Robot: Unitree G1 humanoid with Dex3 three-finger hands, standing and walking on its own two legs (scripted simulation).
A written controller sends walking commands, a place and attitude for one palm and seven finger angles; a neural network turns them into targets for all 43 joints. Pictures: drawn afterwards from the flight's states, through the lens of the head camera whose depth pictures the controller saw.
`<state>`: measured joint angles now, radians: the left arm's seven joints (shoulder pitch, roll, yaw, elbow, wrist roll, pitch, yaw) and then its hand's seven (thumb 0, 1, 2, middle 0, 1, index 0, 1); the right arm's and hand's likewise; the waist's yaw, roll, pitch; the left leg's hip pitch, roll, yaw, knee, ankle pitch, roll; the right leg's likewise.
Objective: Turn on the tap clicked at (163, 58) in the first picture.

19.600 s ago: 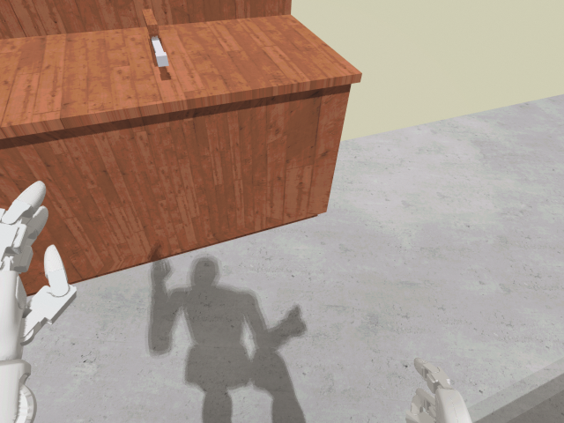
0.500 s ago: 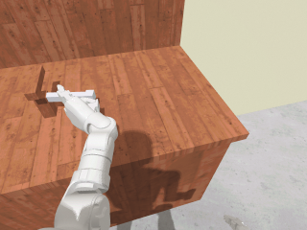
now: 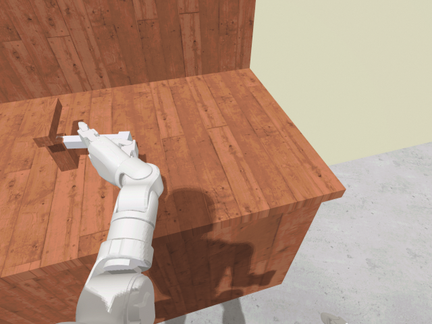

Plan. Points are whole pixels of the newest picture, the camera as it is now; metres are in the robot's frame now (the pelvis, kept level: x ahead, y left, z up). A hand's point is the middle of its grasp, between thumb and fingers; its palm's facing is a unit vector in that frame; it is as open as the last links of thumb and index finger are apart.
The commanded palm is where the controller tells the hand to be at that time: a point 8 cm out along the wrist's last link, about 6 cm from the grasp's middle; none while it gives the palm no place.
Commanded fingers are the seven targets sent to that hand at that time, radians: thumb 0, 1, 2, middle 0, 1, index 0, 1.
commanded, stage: lift the hand up off the lever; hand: left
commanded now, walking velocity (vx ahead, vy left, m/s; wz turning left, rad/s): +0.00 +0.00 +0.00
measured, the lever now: (124, 140) +0.47 +0.23 +0.09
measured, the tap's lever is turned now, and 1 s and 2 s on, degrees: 77 77 77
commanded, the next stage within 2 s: draw the hand back beside the body in 1.00 s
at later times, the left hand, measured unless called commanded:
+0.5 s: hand (131, 137) +0.41 +0.18 +0.16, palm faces +0.78 -0.62 -0.07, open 7.8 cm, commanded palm +0.35 +0.19 +0.16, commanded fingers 0.00 0.90 0.90 -0.15 -0.15 -0.15 -0.15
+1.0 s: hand (124, 136) +0.40 +0.19 +0.17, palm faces +0.78 -0.63 -0.05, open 7.8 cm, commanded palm +0.34 +0.19 +0.17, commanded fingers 0.00 0.90 0.90 -0.15 -0.15 -0.15 -0.15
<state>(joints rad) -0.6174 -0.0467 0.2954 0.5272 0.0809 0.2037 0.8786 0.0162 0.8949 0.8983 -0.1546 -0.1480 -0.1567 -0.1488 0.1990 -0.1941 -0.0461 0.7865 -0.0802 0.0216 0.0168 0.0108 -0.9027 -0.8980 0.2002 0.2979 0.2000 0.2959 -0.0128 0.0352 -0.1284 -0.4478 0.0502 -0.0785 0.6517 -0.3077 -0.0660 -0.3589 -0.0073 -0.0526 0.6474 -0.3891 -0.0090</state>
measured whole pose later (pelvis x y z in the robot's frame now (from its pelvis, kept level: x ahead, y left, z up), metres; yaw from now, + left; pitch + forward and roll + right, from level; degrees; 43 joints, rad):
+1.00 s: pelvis +0.01 +0.00 +0.01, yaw +0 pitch +2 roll +0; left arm -0.57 -0.05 0.22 0.36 0.05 0.34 0.83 0.02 0.90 0.90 -0.15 -0.15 -0.15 -0.15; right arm 0.10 -0.20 -0.03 0.80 -0.05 0.01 -0.01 0.01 -0.90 -0.90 0.20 0.30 0.20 0.30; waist 0.05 0.03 -0.10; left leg -0.31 0.05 -0.08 0.55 -0.28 -0.07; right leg -0.22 -0.01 -0.06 0.56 -0.36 -0.01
